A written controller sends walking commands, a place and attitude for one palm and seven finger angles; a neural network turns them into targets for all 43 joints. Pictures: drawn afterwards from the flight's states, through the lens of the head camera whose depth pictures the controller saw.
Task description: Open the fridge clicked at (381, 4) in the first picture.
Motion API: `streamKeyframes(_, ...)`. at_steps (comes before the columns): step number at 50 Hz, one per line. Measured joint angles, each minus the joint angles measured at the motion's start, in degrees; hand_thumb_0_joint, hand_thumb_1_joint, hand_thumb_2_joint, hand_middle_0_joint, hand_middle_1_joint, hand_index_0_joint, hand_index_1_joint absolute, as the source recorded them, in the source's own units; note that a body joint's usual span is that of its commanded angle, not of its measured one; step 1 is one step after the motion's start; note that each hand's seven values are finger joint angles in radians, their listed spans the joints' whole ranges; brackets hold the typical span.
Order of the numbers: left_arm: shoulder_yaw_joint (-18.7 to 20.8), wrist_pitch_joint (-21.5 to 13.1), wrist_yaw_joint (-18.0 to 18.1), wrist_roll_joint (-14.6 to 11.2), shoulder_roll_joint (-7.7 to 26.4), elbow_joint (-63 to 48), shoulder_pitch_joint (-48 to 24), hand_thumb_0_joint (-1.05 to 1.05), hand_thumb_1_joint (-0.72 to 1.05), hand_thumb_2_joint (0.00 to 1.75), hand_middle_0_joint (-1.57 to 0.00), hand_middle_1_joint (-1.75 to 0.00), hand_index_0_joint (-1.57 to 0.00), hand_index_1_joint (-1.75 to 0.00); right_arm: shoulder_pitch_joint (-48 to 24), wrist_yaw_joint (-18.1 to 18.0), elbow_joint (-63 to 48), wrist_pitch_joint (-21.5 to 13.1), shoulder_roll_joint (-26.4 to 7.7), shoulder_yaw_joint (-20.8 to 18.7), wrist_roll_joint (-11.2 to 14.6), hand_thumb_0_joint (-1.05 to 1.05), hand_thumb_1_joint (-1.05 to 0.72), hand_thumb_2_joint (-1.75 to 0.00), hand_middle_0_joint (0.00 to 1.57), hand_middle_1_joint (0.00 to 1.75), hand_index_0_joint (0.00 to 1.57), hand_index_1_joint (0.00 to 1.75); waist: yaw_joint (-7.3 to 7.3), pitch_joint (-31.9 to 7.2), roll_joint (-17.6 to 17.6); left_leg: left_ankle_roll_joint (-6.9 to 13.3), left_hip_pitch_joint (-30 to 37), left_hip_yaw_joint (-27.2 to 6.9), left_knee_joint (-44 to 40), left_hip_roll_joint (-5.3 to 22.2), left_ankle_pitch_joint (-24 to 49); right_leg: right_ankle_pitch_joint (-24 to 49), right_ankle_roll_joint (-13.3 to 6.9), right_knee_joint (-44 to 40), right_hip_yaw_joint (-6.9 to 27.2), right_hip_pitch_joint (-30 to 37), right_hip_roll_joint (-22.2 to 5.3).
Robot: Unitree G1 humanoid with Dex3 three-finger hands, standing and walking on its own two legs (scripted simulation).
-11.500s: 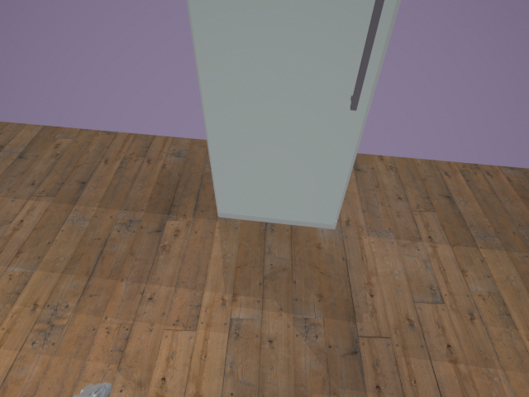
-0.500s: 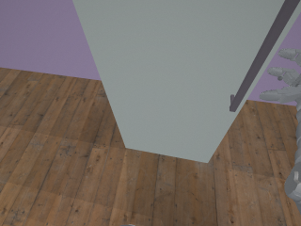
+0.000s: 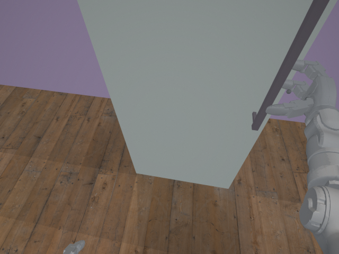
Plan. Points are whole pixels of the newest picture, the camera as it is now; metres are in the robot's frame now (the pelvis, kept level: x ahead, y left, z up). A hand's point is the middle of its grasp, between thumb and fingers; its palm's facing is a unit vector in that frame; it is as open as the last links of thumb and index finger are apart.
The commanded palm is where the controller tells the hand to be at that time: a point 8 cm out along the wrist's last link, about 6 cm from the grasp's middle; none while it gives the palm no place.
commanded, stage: feel for the door with the fingertips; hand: right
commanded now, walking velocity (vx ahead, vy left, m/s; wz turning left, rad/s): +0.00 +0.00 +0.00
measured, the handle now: (286, 57) +0.53 -0.18 +0.20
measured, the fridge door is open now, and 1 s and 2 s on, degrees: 0 0 0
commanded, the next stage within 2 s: slide the fingers in behind the handle in 0.30 s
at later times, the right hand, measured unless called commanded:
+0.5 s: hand (293, 87) +0.49 -0.21 +0.15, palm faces +0.10 +1.00 +0.00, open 13.6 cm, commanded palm +0.47 -0.24 +0.14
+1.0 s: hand (281, 92) +0.47 -0.18 +0.15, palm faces +0.09 +1.00 +0.00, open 14.0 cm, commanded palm +0.44 -0.23 +0.14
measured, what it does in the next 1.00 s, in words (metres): stands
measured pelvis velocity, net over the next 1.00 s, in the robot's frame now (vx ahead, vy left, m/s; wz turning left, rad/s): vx -0.01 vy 0.00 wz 0.01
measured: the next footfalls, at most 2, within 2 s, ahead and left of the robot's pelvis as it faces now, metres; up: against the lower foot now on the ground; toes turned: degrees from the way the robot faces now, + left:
none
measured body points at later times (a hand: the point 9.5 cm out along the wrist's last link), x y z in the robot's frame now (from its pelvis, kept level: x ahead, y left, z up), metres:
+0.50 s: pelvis -0.01 +0.00 +0.00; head +0.06 -0.01 +0.44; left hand -0.01 +0.28 -0.11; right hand +0.48 -0.26 +0.15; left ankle -0.01 +0.13 -0.72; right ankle +0.00 -0.12 -0.72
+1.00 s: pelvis -0.01 +0.00 +0.00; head +0.04 -0.01 +0.45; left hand +0.04 +0.27 -0.11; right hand +0.46 -0.23 +0.15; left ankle -0.01 +0.13 -0.72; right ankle +0.00 -0.12 -0.72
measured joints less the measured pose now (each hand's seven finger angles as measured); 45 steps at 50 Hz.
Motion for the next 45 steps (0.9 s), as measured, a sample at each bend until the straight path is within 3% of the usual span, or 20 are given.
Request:
streamKeyframes(10,-0.1,0.3,0.1,0.0,0.8,0.2,1.9,0.00,0.90,0.90,-0.20,-0.30,-0.21,-0.30,-2.5,1.7,4.9,-1.8,-3.7,-1.4,-0.2,-0.02,0.50,-0.30,0.30,1.20,0.30,1.20,0.88,0.2,0.2,0.3,-1.4,-0.1,0.6,-0.3,0.1,0.2,0.2,0.3,0.0,-1.2,-0.3)
streamKeyframes(25,0.7,-0.2,0.0,0.5,1.5,3.1,5.5,0.01,0.91,0.90,-0.20,-0.30,-0.21,-0.30,-6.5,1.4,8.2,-2.7,-4.9,-0.9,-0.4,-0.02,0.50,-0.30,0.34,1.23,0.35,1.25,1.89,0.5,0.2,0.2,-3.5,0.7,0.9,-0.2,0.6,0.6,0.1,1.3,0.9,-4.0,-0.2)
streamKeyframes(32,0.5,-0.9,-0.5,0.8,0.9,3.0,5.4,0.01,0.90,0.90,-0.20,-0.30,-0.21,-0.30,-6.2,0.6,7.1,-2.9,-4.1,0.3,-0.4,-0.02,0.50,-0.30,0.33,1.22,0.34,1.25,1.69,0.2,0.1,0.0,-4.1,0.6,1.2,0.0,0.7,0.7,-0.1,1.6,0.7,-4.5,0.0)
streamKeyframes(37,0.3,-0.7,-0.7,0.7,0.6,2.3,4.8,0.01,0.90,0.90,-0.20,-0.30,-0.21,-0.30,-4.2,0.9,5.3,-2.5,-2.1,-0.2,0.0,-0.02,0.50,-0.30,0.31,1.21,0.32,1.23,1.56,-0.3,-0.1,-0.1,-3.5,0.0,1.1,-0.1,0.6,0.4,-0.2,1.4,0.1,-3.6,-0.1)
streamKeyframes(45,0.4,-0.5,-0.9,0.3,0.0,0.7,3.3,0.01,0.90,0.90,-0.20,-0.30,-0.21,-0.30,0.8,-1.6,0.0,-1.8,1.4,-0.6,-0.2,-0.02,0.50,-0.30,0.30,1.20,0.31,1.20,0.90,-0.7,-0.5,-0.1,-1.5,-1.0,0.8,-0.3,0.4,0.1,-0.2,0.6,-0.8,-1.0,-0.3)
